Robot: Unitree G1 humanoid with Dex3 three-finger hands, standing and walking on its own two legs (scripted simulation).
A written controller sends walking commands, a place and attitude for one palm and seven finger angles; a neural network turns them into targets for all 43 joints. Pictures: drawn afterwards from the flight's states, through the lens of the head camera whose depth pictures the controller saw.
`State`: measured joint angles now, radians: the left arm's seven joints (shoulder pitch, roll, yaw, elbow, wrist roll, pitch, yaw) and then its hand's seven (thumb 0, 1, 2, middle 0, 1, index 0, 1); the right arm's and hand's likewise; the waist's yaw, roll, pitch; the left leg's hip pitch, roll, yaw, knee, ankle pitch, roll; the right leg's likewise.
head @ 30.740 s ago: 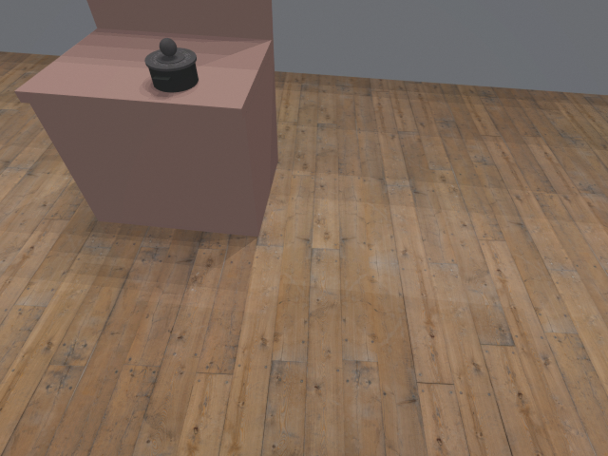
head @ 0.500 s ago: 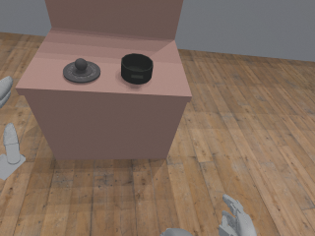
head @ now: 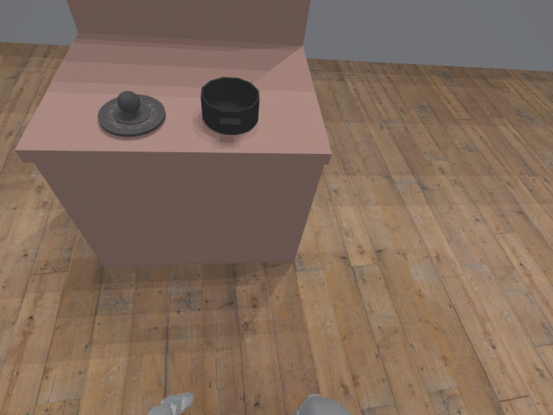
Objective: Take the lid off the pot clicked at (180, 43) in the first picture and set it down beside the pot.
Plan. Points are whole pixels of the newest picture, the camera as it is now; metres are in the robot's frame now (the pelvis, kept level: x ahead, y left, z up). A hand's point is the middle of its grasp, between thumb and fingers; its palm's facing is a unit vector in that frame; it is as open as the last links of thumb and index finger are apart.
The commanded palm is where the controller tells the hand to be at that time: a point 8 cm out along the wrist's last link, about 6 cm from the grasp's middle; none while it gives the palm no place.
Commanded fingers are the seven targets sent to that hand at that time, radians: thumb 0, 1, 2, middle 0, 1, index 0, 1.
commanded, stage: stop stepping back and stand still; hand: left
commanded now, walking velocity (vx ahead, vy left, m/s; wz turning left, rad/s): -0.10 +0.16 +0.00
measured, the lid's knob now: (128, 102) +0.82 +0.32 -0.07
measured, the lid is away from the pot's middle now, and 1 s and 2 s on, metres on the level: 0.25 0.25 0.25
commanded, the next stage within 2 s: let the arm hang, fingers relaxed in 0.82 s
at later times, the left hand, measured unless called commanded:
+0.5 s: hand out of the picture +0.09 +0.15 -0.18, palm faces +0.06 -0.98 -0.20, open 7.3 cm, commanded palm none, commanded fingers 0.00 0.90 0.90 -0.20 -0.30 -0.20 -0.30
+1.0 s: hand out of the picture +0.11 +0.15 -0.18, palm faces +0.05 -0.98 -0.20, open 7.3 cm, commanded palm none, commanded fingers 0.00 0.90 0.90 -0.20 -0.30 -0.20 -0.30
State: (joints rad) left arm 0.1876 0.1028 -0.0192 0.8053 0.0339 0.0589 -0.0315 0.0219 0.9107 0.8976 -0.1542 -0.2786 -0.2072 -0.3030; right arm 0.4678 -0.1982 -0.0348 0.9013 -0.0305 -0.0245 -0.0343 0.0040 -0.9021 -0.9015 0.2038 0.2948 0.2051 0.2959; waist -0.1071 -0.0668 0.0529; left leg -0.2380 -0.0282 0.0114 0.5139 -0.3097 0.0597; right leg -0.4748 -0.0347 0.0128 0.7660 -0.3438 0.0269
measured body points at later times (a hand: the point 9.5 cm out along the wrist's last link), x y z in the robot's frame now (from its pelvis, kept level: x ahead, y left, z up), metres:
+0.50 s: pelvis +0.07 -0.02 +0.00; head +0.10 -0.01 +0.45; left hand +0.09 +0.21 -0.16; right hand +0.09 -0.25 -0.16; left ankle +0.03 +0.08 -0.74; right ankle +0.04 -0.16 -0.74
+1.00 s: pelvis +0.09 -0.02 +0.00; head +0.12 -0.01 +0.45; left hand +0.11 +0.20 -0.17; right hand +0.08 -0.24 -0.16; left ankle +0.03 +0.08 -0.74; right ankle +0.04 -0.16 -0.74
